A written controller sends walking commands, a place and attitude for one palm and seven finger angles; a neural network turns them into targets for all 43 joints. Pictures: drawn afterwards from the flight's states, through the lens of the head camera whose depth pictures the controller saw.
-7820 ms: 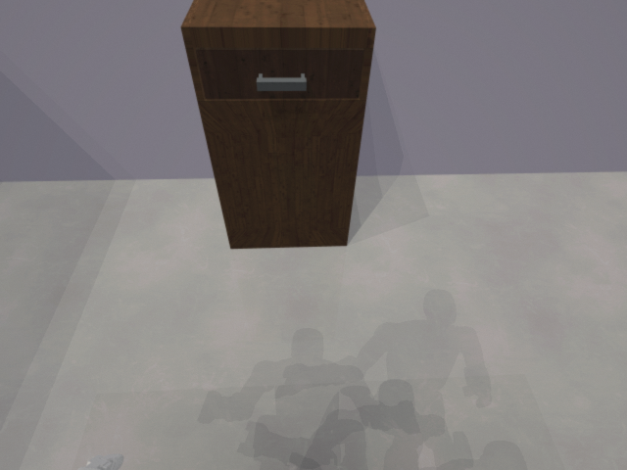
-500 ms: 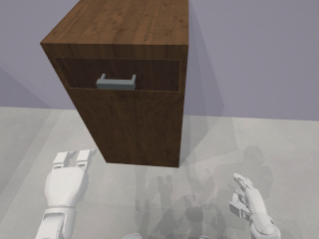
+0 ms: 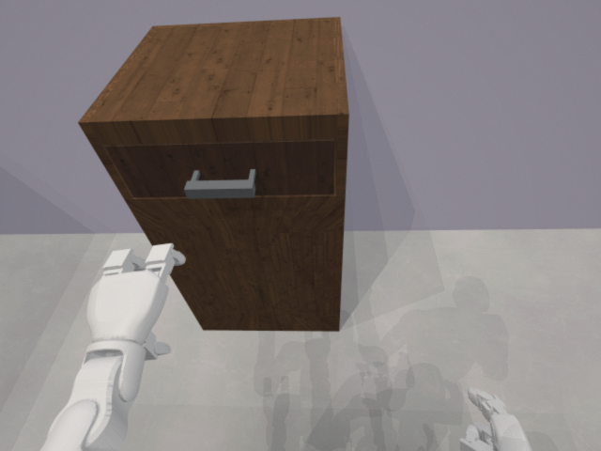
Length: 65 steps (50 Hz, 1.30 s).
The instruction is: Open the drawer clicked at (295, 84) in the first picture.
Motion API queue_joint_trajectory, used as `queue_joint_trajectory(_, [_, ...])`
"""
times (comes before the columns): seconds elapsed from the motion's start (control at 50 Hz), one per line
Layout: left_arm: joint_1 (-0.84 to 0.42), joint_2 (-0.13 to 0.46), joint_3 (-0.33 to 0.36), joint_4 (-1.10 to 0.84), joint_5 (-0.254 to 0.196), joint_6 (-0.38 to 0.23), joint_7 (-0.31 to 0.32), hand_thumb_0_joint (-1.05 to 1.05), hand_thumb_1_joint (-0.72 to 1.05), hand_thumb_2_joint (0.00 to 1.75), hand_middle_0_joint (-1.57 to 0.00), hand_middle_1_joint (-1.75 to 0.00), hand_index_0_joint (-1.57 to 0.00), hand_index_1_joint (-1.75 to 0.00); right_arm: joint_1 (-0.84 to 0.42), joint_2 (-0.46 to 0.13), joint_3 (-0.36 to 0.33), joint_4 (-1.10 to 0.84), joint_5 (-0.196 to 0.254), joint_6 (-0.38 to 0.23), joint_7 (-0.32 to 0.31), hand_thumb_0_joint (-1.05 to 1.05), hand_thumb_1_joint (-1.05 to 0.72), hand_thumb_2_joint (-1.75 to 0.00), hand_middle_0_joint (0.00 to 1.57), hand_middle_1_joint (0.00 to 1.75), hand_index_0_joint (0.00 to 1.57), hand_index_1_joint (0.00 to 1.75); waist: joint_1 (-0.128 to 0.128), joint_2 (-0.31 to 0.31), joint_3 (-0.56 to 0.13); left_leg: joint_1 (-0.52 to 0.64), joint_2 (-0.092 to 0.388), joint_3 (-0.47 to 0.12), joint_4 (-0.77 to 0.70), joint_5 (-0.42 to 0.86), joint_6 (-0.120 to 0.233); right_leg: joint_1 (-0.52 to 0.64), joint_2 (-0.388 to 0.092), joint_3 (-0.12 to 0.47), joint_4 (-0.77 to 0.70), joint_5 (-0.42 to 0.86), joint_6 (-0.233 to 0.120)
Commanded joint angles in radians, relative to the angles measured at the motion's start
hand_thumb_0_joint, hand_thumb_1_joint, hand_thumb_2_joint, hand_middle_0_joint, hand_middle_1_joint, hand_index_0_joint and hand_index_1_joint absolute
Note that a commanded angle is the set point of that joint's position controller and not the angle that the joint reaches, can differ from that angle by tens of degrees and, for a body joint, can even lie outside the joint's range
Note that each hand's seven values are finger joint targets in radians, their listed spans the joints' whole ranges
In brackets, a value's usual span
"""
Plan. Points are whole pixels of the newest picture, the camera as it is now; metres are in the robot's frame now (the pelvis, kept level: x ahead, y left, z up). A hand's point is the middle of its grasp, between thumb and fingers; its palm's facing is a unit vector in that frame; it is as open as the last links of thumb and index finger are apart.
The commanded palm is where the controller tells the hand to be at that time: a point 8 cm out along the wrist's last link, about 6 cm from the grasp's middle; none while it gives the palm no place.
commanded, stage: raise the hand with hooked fingers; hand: left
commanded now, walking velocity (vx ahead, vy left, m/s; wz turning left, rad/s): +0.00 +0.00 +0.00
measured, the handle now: (222, 181) +0.58 +0.24 +0.00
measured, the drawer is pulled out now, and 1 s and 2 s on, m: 0.00 0.00 0.00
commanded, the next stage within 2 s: move the hooked fingers above the handle in 0.82 s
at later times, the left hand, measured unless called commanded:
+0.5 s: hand (146, 242) +0.33 +0.24 +0.12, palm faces +0.07 -0.04 -1.00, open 13.8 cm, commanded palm +0.30 +0.24 +0.16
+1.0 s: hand (150, 251) +0.32 +0.24 +0.10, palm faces +0.05 -0.05 -1.00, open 13.8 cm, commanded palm +0.31 +0.24 +0.16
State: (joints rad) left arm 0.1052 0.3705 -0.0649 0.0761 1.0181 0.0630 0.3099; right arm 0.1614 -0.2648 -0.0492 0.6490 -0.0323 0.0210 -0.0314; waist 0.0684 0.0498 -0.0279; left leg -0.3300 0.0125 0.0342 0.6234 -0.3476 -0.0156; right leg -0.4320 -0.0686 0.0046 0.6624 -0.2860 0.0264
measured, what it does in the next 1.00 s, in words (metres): stands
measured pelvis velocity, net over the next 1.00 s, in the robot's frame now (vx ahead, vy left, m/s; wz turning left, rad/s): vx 0.02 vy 0.00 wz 0.01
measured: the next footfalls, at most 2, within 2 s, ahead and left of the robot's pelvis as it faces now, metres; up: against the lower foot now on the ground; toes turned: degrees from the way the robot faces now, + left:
none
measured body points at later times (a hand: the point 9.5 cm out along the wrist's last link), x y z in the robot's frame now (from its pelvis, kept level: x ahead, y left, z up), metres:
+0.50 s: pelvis +0.02 -0.01 +0.02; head +0.04 -0.05 +0.46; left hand +0.32 +0.24 +0.17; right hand +0.23 -0.21 -0.10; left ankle -0.02 +0.13 -0.72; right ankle +0.03 -0.14 -0.72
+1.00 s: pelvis +0.02 +0.00 +0.02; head +0.03 -0.04 +0.46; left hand +0.32 +0.24 +0.16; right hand +0.21 -0.22 -0.10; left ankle -0.02 +0.13 -0.72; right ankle +0.03 -0.14 -0.72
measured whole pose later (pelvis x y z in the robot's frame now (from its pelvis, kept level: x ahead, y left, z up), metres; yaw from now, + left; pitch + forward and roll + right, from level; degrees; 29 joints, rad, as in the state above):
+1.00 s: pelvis +0.02 +0.00 +0.02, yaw +1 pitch +1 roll +1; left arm -0.14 0.44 -0.08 0.13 0.97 0.06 0.08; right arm 0.13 -0.25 -0.01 0.65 0.01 0.07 -0.03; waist 0.09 0.08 -0.01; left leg -0.18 0.02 0.02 0.43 -0.27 -0.02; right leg -0.28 -0.06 -0.02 0.48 -0.22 0.02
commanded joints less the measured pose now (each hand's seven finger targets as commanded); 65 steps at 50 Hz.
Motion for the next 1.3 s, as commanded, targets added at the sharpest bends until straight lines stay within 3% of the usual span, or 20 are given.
queue_joint_trajectory(0.0, [-0.246, 0.181, 0.084, -0.222, -0.008, 0.024, -0.012, 0.00, -0.38, 0.35, -0.29, -1.12, -0.29, -1.12, -0.162, -0.079, -0.009, -0.168, 0.007, -0.052, -0.007, 0.00, -0.90, -0.90, 0.20, 0.30, 0.20, 0.30, 0.012, -0.023, -0.187, 0.040, -0.042, -0.008, -0.148, 0.245, 0.029, 0.195, 0.068, -0.046, -0.115, 0.153, -0.067])
queue_joint_trajectory(0.04, [-0.267, 0.191, 0.085, -0.237, -0.008, 0.028, -0.043, 0.00, -0.43, 0.33, -0.29, -1.15, -0.29, -1.15, -0.160, -0.079, -0.005, -0.170, 0.006, -0.045, -0.006, 0.00, -0.90, -0.90, 0.20, 0.30, 0.20, 0.30, 0.020, -0.032, -0.206, 0.064, -0.042, -0.007, -0.159, 0.281, 0.030, 0.227, 0.068, -0.047, -0.124, 0.188, -0.066])
queue_joint_trajectory(0.16, [-0.373, 0.227, 0.098, -0.216, -0.011, 0.037, -0.116, 0.00, -0.50, 0.30, -0.30, -1.20, -0.30, -1.20, -0.174, -0.074, 0.012, -0.169, 0.013, -0.022, -0.009, 0.00, -0.90, -0.90, 0.20, 0.30, 0.20, 0.30, 0.018, -0.028, -0.173, 0.088, -0.044, 0.005, -0.193, 0.298, 0.028, 0.269, 0.072, -0.047, -0.167, 0.216, -0.064])
queue_joint_trajectory(0.24, [-0.449, 0.255, 0.104, -0.229, -0.014, 0.025, -0.151, 0.00, -0.50, 0.30, -0.30, -1.20, -0.30, -1.20, -0.169, -0.071, 0.018, -0.162, 0.012, -0.017, -0.011, 0.00, -0.90, -0.90, 0.20, 0.30, 0.20, 0.30, 0.019, -0.029, -0.224, 0.127, -0.049, 0.007, -0.198, 0.356, 0.030, 0.318, 0.070, -0.045, -0.178, 0.288, -0.062])
queue_joint_trajectory(0.38, [-0.543, 0.292, 0.121, -0.202, -0.049, 0.009, -0.211, 0.00, -0.50, 0.30, -0.30, -1.20, -0.30, -1.20, -0.164, -0.077, 0.020, -0.151, 0.020, -0.009, -0.012, 0.00, -0.90, -0.90, 0.20, 0.30, 0.20, 0.30, 0.015, -0.026, -0.236, 0.145, -0.051, 0.006, -0.211, 0.411, 0.030, 0.364, 0.065, -0.046, -0.199, 0.356, -0.059])
queue_joint_trajectory(0.5, [-0.441, 0.265, 0.120, -0.164, -0.079, -0.008, -0.259, 0.00, -0.50, 0.30, -0.30, -1.20, -0.30, -1.20, -0.150, -0.089, 0.010, -0.161, 0.026, 0.006, 0.003, 0.00, -0.90, -0.90, 0.20, 0.30, 0.20, 0.30, 0.025, -0.079, -0.220, 0.120, -0.049, 0.015, -0.215, 0.462, 0.031, 0.383, 0.064, -0.050, -0.199, 0.421, -0.055])
queue_joint_trajectory(0.58, [-0.450, 0.290, 0.149, -0.208, -0.072, -0.039, -0.242, 0.00, -0.50, 0.30, -0.30, -1.20, -0.30, -1.20, -0.145, -0.092, 0.004, -0.168, 0.023, 0.008, 0.008, 0.00, -0.90, -0.90, 0.20, 0.30, 0.20, 0.30, 0.033, -0.066, -0.247, 0.124, -0.050, 0.014, -0.216, 0.451, 0.033, 0.383, 0.063, -0.045, -0.197, 0.400, -0.056])
queue_joint_trajectory(0.62, [-0.469, 0.305, 0.168, -0.243, -0.068, -0.056, -0.216, 0.00, -0.50, 0.30, -0.30, -1.20, -0.30, -1.20, -0.136, -0.092, -0.002, -0.165, 0.022, 0.003, 0.009, 0.00, -0.90, -0.90, 0.20, 0.30, 0.20, 0.30, 0.033, -0.031, -0.263, 0.136, -0.050, 0.012, -0.216, 0.456, 0.030, 0.377, 0.063, -0.045, -0.194, 0.397, -0.058])
queue_joint_trajectory(0.64, [-0.469, 0.312, 0.179, -0.242, -0.068, -0.061, -0.201, 0.00, -0.50, 0.30, -0.30, -1.20, -0.30, -1.20, -0.132, -0.090, -0.004, -0.164, 0.022, 0.001, 0.008, 0.00, -0.90, -0.90, 0.20, 0.30, 0.20, 0.30, 0.035, -0.048, -0.273, 0.135, -0.051, 0.011, -0.214, 0.457, 0.032, 0.382, 0.063, -0.046, -0.192, 0.399, -0.058])
queue_joint_trajectory(0.66, [-0.479, 0.325, 0.194, -0.250, -0.064, -0.063, -0.187, 0.00, -0.50, 0.30, -0.30, -1.20, -0.30, -1.20, -0.140, -0.093, -0.005, -0.163, 0.024, -0.002, 0.009, 0.00, -0.90, -0.90, 0.20, 0.30, 0.20, 0.30, 0.032, -0.022, -0.266, 0.135, -0.050, 0.007, -0.214, 0.450, 0.028, 0.372, 0.067, -0.042, -0.196, 0.381, -0.060])
queue_joint_trajectory(0.78, [-0.507, 0.292, 0.153, -0.215, -0.051, -0.029, -0.144, 0.00, -0.50, 0.30, -0.30, -1.20, -0.30, -1.20, -0.142, -0.090, -0.008, -0.150, 0.031, -0.006, 0.009, 0.00, -0.90, -0.90, 0.20, 0.30, 0.20, 0.30, 0.024, -0.009, -0.261, 0.142, -0.050, 0.011, -0.226, 0.412, 0.027, 0.352, 0.066, -0.051, -0.201, 0.325, -0.061])
queue_joint_trajectory(0.82, [-0.491, 0.267, 0.124, -0.179, -0.054, -0.008, -0.156, 0.00, -0.50, 0.30, -0.30, -1.20, -0.30, -1.20, -0.150, -0.090, -0.004, -0.148, 0.036, -0.002, 0.006, 0.00, -0.90, -0.90, 0.20, 0.30, 0.20, 0.30, 0.020, -0.031, -0.226, 0.128, -0.051, 0.014, -0.234, 0.392, 0.027, 0.341, 0.069, -0.056, -0.208, 0.310, -0.060])
queue_joint_trajectory(0.9, [-0.500, 0.274, 0.113, -0.177, -0.057, 0.003, -0.186, 0.00, -0.50, 0.30, -0.30, -1.20, -0.30, -1.20, -0.157, -0.091, 0.003, -0.154, 0.035, 0.002, -0.001, 0.00, -0.90, -0.90, 0.20, 0.30, 0.20, 0.30, 0.022, -0.049, -0.216, 0.129, -0.050, 0.014, -0.249, 0.351, 0.032, 0.348, 0.070, -0.055, -0.222, 0.269, -0.057])
queue_joint_trajectory(0.96, [-0.585, 0.291, 0.119, -0.112, -0.045, -0.010, -0.194, 0.00, -0.50, 0.30, -0.30, -1.20, -0.30, -1.20, -0.145, -0.094, 0.007, -0.141, 0.035, 0.000, -0.011, 0.00, -0.90, -0.90, 0.20, 0.30, 0.20, 0.30, 0.003, -0.069, -0.181, 0.115, -0.049, 0.012, -0.249, 0.308, 0.032, 0.311, 0.076, -0.055, -0.235, 0.223, -0.056])
queue_joint_trajectory(1.04, [-0.695, 0.276, 0.084, -0.054, -0.035, -0.043, -0.187, 0.00, -0.50, 0.30, -0.30, -1.20, -0.30, -1.20, -0.119, -0.087, 0.005, -0.129, 0.034, -0.009, -0.020, 0.00, -0.90, -0.90, 0.20, 0.30, 0.20, 0.30, -0.007, -0.035, -0.217, 0.127, -0.057, 0.014, -0.234, 0.304, 0.033, 0.296, 0.072, -0.052, -0.228, 0.225, -0.058])
queue_joint_trajectory(1.06, [-0.724, 0.301, 0.107, -0.034, -0.032, -0.052, -0.181, 0.00, -0.50, 0.30, -0.30, -1.20, -0.30, -1.20, -0.114, -0.092, 0.004, -0.124, 0.034, -0.011, -0.021, 0.00, -0.90, -0.90, 0.20, 0.30, 0.20, 0.30, -0.012, -0.042, -0.217, 0.120, -0.056, 0.010, -0.234, 0.296, 0.031, 0.294, 0.077, -0.052, -0.229, 0.212, -0.058])
queue_joint_trajectory(1.08, [-0.740, 0.272, 0.079, -0.019, -0.029, -0.059, -0.179, 0.00, -0.50, 0.30, -0.30, -1.20, -0.30, -1.20, -0.107, -0.086, 0.004, -0.124, 0.033, -0.014, -0.021, 0.00, -0.90, -0.90, 0.20, 0.30, 0.20, 0.30, -0.011, -0.033, -0.233, 0.125, -0.057, 0.010, -0.230, 0.308, 0.031, 0.292, 0.073, -0.054, -0.221, 0.221, -0.059])
queue_joint_trajectory(1.2, [-0.842, 0.296, 0.090, 0.158, -0.016, -0.069, -0.156, 0.00, -0.50, 0.30, -0.30, -1.20, -0.30, -1.20, -0.063, -0.096, -0.007, -0.100, 0.040, -0.015, -0.028, 0.00, -0.90, -0.90, 0.20, 0.30, 0.20, 0.30, -0.025, -0.045, -0.227, 0.081, -0.057, 0.015, -0.217, 0.299, 0.030, 0.264, 0.073, -0.055, -0.212, 0.221, -0.059])
queue_joint_trajectory(1.22, [-0.877, 0.272, 0.061, 0.167, -0.013, -0.070, -0.155, 0.00, -0.50, 0.30, -0.30, -1.20, -0.30, -1.20, -0.056, -0.096, -0.005, -0.103, 0.040, -0.015, -0.027, 0.00, -0.90, -0.90, 0.20, 0.30, 0.20, 0.30, -0.029, -0.043, -0.246, 0.081, -0.059, 0.012, -0.213, 0.301, 0.031, 0.263, 0.073, -0.055, -0.205, 0.225, -0.060])
queue_joint_trajectory(1.28, [-0.927, 0.304, 0.085, 0.230, -0.003, -0.078, -0.147, 0.00, -0.50, 0.30, -0.30, -1.20, -0.30, -1.20, -0.028, -0.102, -0.013, -0.098, 0.039, -0.014, -0.030, 0.00, -0.90, -0.90, 0.20, 0.30, 0.20, 0.30, -0.031, -0.053, -0.284, 0.071, -0.059, 0.012, -0.201, 0.306, 0.035, 0.268, 0.073, -0.053, -0.194, 0.232, -0.060])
